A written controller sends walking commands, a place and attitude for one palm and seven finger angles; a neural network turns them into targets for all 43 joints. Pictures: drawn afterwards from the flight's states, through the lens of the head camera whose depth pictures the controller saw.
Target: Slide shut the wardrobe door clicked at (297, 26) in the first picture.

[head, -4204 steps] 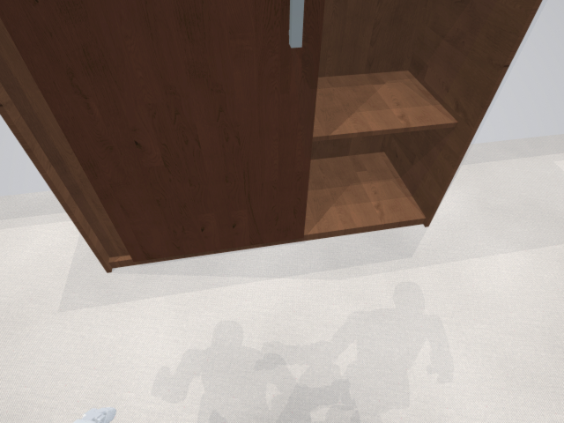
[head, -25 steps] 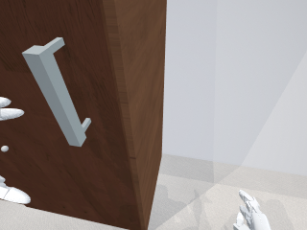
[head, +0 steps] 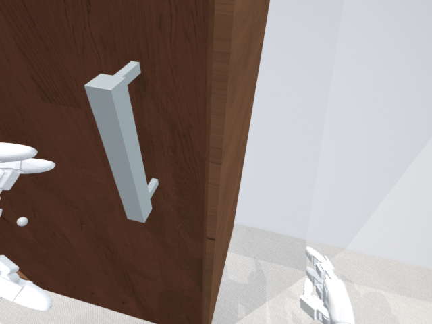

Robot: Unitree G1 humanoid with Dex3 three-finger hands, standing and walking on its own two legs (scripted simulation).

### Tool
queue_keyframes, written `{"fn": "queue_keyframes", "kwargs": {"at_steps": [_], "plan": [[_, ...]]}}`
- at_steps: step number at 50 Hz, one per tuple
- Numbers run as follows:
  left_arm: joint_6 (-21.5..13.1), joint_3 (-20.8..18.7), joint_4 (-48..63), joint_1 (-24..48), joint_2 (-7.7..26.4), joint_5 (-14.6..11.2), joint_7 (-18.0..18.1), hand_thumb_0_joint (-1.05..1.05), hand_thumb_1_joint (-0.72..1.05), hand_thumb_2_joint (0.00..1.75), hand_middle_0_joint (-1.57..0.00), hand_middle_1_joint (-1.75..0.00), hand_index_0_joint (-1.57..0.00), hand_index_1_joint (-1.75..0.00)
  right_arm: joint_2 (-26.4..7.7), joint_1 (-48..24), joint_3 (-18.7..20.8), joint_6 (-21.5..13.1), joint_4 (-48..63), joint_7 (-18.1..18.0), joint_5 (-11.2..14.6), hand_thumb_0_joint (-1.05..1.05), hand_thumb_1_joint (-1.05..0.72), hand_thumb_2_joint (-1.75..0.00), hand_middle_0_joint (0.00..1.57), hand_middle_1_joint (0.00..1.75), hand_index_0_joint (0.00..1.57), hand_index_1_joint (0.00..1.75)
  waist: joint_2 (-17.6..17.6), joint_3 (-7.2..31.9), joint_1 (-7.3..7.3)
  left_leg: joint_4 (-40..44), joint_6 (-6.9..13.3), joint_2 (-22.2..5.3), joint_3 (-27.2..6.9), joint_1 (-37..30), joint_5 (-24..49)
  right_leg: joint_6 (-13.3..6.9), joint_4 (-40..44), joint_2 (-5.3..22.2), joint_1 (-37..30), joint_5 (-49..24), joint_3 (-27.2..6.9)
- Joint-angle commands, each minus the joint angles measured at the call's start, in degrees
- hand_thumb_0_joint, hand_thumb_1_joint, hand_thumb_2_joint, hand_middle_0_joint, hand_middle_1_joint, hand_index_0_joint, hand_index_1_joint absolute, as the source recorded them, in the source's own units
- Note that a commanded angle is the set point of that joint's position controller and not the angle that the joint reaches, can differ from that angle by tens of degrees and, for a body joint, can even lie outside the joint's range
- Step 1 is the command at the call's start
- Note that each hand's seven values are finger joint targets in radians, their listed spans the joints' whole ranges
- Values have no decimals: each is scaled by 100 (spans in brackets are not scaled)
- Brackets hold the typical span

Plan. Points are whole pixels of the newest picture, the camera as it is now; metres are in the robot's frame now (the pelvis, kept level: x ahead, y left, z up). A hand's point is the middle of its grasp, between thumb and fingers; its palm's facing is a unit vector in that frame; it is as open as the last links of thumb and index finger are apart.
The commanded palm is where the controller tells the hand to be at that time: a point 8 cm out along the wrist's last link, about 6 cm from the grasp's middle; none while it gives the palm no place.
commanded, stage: slip the hand off the handle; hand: left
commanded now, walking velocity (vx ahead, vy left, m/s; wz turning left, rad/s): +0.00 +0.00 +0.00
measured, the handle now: (135, 150) +0.24 +0.18 +0.25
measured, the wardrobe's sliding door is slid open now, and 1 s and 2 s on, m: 0.00 0.00 0.00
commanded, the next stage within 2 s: draw the hand back to the body in 1.38 s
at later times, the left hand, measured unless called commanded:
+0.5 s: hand (35, 233) +0.12 +0.24 +0.23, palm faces +0.26 -0.94 -0.23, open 14.7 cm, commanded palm +0.04 +0.29 +0.23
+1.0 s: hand (24, 221) +0.13 +0.26 +0.22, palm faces +0.26 -0.94 -0.24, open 14.7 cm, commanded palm +0.04 +0.31 +0.23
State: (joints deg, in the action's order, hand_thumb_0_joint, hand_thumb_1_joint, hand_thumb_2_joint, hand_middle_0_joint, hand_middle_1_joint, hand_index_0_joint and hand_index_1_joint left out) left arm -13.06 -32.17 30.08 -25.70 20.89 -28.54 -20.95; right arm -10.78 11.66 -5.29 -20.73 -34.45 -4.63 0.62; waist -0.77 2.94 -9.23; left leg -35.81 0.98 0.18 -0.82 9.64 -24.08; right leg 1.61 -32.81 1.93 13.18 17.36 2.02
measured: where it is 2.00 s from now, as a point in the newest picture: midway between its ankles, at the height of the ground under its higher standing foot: outside the picture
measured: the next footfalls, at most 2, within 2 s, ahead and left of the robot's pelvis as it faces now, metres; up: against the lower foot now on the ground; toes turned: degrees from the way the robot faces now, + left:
none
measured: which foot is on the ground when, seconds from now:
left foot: down 0.00-1.00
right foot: down 0.00-1.00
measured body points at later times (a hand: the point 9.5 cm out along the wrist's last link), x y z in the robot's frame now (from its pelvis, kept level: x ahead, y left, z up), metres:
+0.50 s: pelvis -0.03 -0.02 +0.00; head -0.05 -0.03 +0.45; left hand +0.10 +0.28 +0.24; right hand +0.18 -0.22 -0.05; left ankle -0.05 +0.10 -0.73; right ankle +0.00 -0.15 -0.73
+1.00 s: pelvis +0.00 -0.02 +0.00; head -0.03 -0.02 +0.45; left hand +0.11 +0.31 +0.24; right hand +0.20 -0.24 -0.05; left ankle -0.05 +0.10 -0.73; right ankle +0.00 -0.15 -0.73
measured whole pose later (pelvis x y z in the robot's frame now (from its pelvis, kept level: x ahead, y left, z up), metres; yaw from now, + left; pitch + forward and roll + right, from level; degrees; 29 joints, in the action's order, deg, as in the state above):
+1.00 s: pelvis +0.00 -0.02 +0.00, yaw +0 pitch +0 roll -2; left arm -15.6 -36.8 21.2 -25.0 22.7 -30.9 -24.6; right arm -14.1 14.3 -1.9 -20.4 -35.5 -6.4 2.4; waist -2.6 4.3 -6.9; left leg -36.8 -0.5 -1.9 -1.9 12.4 -24.0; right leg 0.5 -32.7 -0.1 15.3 16.8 3.1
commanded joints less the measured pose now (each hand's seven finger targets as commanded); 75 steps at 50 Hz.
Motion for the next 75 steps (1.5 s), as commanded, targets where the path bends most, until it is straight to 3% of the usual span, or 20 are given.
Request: {"fn": "queue_keyframes", "kwargs": {"at_steps": [1, 3, 8, 12, 18, 24, 32, 35, 39, 44, 46, 49, 54, 55, 56, 59, 63, 69, 71, 75], "plan": [[-170, -284, 1326, 258, 837, -73, 34, 0, -55, 20, -25, -115, -25, -115, -844, -709, 320, -302, 951, -21, 40, 0, -90, -90, 20, 30, 20, 30, -945, 340, 99, 722, -680, 18, -229, 6, 2963, -371, 65, -380, -192, -1916, 320], [-169, 28, 1428, 474, 757, -10, 17, 0, -55, 20, -25, -115, -25, -115, -853, -653, 293, -331, 933, -5, 25, 0, -90, -90, 20, 30, 20, 30, -763, 257, 157, 750, -659, 12, -272, 73, 2724, -351, 102, -379, -73, -1769, 308], [-303, -372, 1301, 286, 986, 69, 237, 0, -55, 20, -25, -115, -25, -115, -842, -697, 321, -309, 919, -5, 25, 0, -90, -90, 20, 30, 20, 30, -390, 288, 94, 806, -636, 11, -316, 296, 2280, -365, 136, -397, -93, -1376, 335], [-386, -441, 1319, 422, 955, -6, 350, 0, -55, 20, -25, -115, -25, -115, -793, -778, 286, -295, 934, -12, 58, 0, -90, -90, 20, 30, 20, 30, -782, 247, 66, 813, -661, 24, -293, 415, 1961, -390, 167, -366, -51, -1091, 321], [-335, -312, 859, 531, 927, -8, 304, 0, -55, 20, -25, -115, -25, -115, -879, -711, 307, -319, 899, -93, 115, 0, -90, -90, 20, 30, 20, 30, -544, 33, 188, 770, -469, 29, -252, 625, 1258, -339, 315, -368, 160, -595, 206], [-361, -786, 496, 810, 1377, 12, 306, 0, -55, 20, -25, -115, -25, -115, -918, -652, 397, -310, 891, -204, 177, 0, -90, -90, 20, 30, 20, 30, -195, 18, 206, 659, -223, 15, -183, 857, 779, -284, 583, -320, 160, 63, -13], [-478, -1098, -238, 1018, 1566, -248, 61, 0, -55, 20, -25, -115, -25, -115, -941, -596, 497, -327, 802, -269, 249, 0, -90, -90, 20, 30, 20, 30, -286, -85, 300, 241, -86, -24, -89, 1122, 567, -184, 1100, -62, 88, 925, -564], [-397, -1212, -277, 880, 1733, -269, -53, 0, -55, 20, -25, -115, -25, -115, -983, -618, 556, -299, 866, -263, 241, 0, -90, -90, 20, 30, 20, 30, -51, 179, 273, 127, -60, -59, -108, 1212, 722, -104, 1114, 70, -122, 715, -729], [-435, -1141, -183, 991, 1709, -291, -147, 0, -55, 20, -25, -115, -25, -115, -999, -591, 570, -313, 868, -256, 237, 0, -90, -90, 20, 30, 20, 30, -141, 203, 298, 102, -60, -63, -119, 1098, 963, -108, 1008, 63, -149, 253, -669], [-564, -1378, -15, 510, 1698, -358, -234, 0, -55, 20, -25, -115, -25, -115, -923, -560, 565, -319, 911, -204, 209, 0, -90, -90, 20, 30, 20, 30, -154, 604, 173, 278, -82, -26, -140, 841, 1723, -147, 500, -119, -430, -1467, -241], [-630, -1182, 217, 545, 1534, -381, -290, 0, -55, 20, -25, -115, -25, -115, -897, -577, 521, -354, 931, -197, 195, 0, -90, -90, 20, 30, 20, 30, -496, 588, 145, 406, -177, 22, -137, 613, 1997, -226, 330, -234, -434, -1831, -43], [-604, -1085, 315, 308, 1377, -441, -360, 0, -55, 20, -25, -115, -25, -115, -872, -554, 478, -406, 944, -194, 151, 0, -90, -90, 20, 30, 20, 30, -499, 545, 90, 536, -306, 52, -132, 395, 2368, -289, 249, -360, -343, -2126, 157], [-453, -893, 583, 191, 1201, -395, -326, 0, -55, 20, -25, -115, -25, -115, -849, -612, 435, -449, 921, -176, 101, 0, -90, -90, 20, 30, 20, 30, -530, 302, 45, 702, -458, 56, -159, 260, 2621, -349, 275, -437, -272, -2059, 285], [-417, -1162, 316, 1022, 1586, -367, -245, 0, -55, 20, -25, -115, -25, -115, -951, -464, 461, -389, 739, -252, 117, 0, -90, -90, 20, 30, 20, 30, -438, 128, 176, 694, -452, 52, -141, 392, 2433, -330, 356, -467, -22, -1791, 286], [-397, -1226, 447, 871, 1559, -368, -215, 0, -55, 20, -25, -115, -25, -115, -893, -537, 455, -386, 776, -264, 81, 0, -90, -90, 20, 30, 20, 30, -599, 96, 109, 751, -448, 59, -176, 301, 2377, -357, 393, -479, -92, -1638, 297], [-345, -1060, 514, 343, 1334, -313, -272, 0, -55, 20, -25, -115, -25, -115, -845, -624, 423, -373, 873, -200, 87, 0, -90, -90, 20, 30, 20, 30, -626, 324, 60, 774, -518, 76, -183, 198, 2594, -375, 340, -465, -188, -1779, 333], [-344, -660, 863, 552, 1184, -289, -361, 0, -55, 20, -25, -115, -25, -115, -875, -661, 354, -416, 862, -152, 46, 0, -90, -90, 20, 30, 20, 30, -828, 368, 114, 781, -571, 77, -212, 85, 2601, -374, 339, -437, -145, -1793, 291], [-366, -897, 636, 591, 1264, -312, -182, 0, -55, 20, -25, -115, -25, -115, -888, -680, 365, -388, 789, -176, 60, 0, -90, -90, 20, 30, 20, 30, -487, 253, 106, 836, -566, 64, -256, 285, 2140, -363, 413, -454, -44, -1307, 327], [-322, -1140, 659, 566, 1429, -328, -110, 0, -55, 20, -25, -115, -25, -115, -903, -784, 345, -341, 832, -187, 80, 0, -90, -90, 20, 30, 20, 30, -689, 250, 57, 844, -557, 65, -254, 330, 2013, -388, 427, -452, -101, -1143, 314], [-304, -989, 428, 689, 1302, -327, -122, 0, -55, 20, -25, -115, -25, -115, -907, -739, 352, -309, 817, -219, 107, 0, -90, -90, 20, 30, 20, 30, -733, 173, 117, 814, -514, 76, -234, 433, 1772, -373, 476, -432, 37, -938, 264]]}}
